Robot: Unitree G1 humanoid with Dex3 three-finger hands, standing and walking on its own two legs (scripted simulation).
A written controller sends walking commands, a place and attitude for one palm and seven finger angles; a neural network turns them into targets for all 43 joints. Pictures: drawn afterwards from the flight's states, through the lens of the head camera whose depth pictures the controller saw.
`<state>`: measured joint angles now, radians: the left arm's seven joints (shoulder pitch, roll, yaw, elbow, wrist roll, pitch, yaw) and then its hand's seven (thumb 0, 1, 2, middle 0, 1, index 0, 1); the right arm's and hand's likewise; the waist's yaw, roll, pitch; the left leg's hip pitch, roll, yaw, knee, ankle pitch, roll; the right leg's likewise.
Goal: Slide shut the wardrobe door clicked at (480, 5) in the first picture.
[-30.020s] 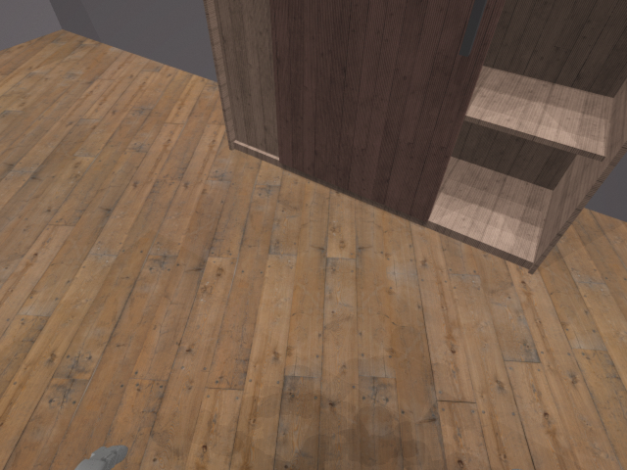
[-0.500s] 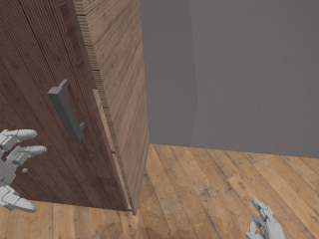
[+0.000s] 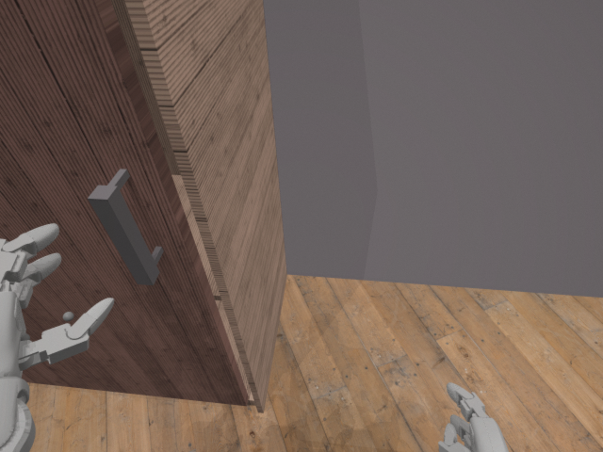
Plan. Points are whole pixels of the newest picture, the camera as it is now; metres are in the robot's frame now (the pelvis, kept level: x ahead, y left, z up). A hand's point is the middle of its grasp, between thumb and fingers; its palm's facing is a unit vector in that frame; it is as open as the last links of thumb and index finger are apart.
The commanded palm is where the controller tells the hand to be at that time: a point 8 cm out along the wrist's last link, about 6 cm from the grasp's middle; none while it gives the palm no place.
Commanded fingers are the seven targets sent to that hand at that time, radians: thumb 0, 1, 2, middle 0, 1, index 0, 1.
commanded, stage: draw the hand back to the body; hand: left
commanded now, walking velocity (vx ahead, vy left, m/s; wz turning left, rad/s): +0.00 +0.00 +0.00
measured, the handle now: (135, 229) +0.37 +0.30 +0.10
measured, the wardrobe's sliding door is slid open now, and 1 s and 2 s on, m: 0.03 0.03 0.03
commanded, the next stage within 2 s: step back with the hand held close in 0.56 s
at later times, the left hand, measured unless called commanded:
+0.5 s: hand (88, 318) +0.19 +0.25 +0.16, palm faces +0.46 -0.80 -0.39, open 7.4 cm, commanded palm +0.14 +0.28 +0.17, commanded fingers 0.00 0.90 0.90 -0.20 -0.30 -0.20 -0.30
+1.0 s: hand (67, 328) +0.18 +0.26 +0.15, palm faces +0.34 -0.81 -0.47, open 7.4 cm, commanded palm +0.11 +0.31 +0.18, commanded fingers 0.00 0.90 0.90 -0.20 -0.30 -0.20 -0.30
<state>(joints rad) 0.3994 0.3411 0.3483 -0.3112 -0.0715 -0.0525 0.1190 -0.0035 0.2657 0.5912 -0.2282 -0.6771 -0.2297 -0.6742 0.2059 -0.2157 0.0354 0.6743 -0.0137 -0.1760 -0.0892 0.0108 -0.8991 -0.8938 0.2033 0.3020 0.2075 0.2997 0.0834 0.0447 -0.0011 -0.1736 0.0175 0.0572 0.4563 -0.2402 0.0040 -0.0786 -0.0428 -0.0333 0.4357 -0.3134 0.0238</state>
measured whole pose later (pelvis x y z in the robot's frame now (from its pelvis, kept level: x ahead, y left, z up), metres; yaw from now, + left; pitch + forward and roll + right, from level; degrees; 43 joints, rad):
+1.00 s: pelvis -0.03 +0.01 +0.00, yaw -2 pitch +0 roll -1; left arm 0.52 0.42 0.39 -0.49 -0.06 -0.13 0.11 0.01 0.89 0.90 -0.21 -0.31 -0.21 -0.30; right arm 0.16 -0.23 -0.01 0.54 0.00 0.01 -0.08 0.01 -0.90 -0.89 0.20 0.30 0.20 0.30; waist 0.02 0.01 0.03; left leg -0.28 0.04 0.08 0.47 -0.19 0.02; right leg -0.19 -0.03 -0.01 0.42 -0.24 0.04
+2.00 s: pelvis -0.27 +0.07 -0.01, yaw -1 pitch -1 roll -1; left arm 0.34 0.39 0.40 -0.39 -0.05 -0.18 0.17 0.01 0.89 0.90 -0.21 -0.31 -0.21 -0.30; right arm 0.19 -0.19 0.01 0.65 0.00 -0.15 -0.07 0.01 -0.90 -0.89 0.20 0.30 0.21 0.30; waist 0.02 -0.06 -0.01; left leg -0.34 -0.02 0.06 0.56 -0.22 0.05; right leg -0.24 0.01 0.04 0.64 -0.42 0.01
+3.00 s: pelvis -0.27 +0.09 +0.00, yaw +0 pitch +0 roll +0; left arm 0.48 0.38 0.38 -0.47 -0.03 -0.18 0.16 0.01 0.89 0.90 -0.21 -0.31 -0.21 -0.30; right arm 0.21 -0.21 0.00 0.63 0.00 -0.12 -0.07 0.01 -0.90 -0.89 0.20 0.30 0.21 0.30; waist 0.02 -0.03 0.02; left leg -0.23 0.03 0.05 0.53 -0.30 -0.01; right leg -0.21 0.02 -0.07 0.51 -0.30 -0.03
